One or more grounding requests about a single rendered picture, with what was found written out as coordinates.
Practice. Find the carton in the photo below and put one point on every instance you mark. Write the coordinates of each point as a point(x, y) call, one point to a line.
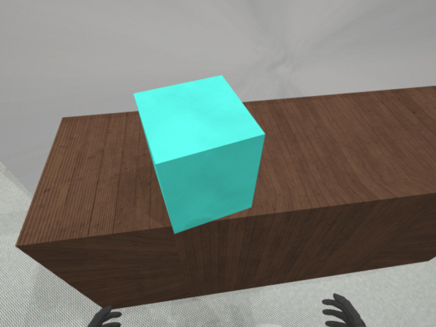
point(205, 147)

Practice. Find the right robot hand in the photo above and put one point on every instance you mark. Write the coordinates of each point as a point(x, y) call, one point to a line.
point(349, 315)

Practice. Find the left robot hand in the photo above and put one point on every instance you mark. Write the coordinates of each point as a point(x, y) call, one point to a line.
point(104, 315)

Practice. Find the pedestal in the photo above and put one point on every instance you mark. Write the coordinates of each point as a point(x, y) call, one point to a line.
point(346, 183)

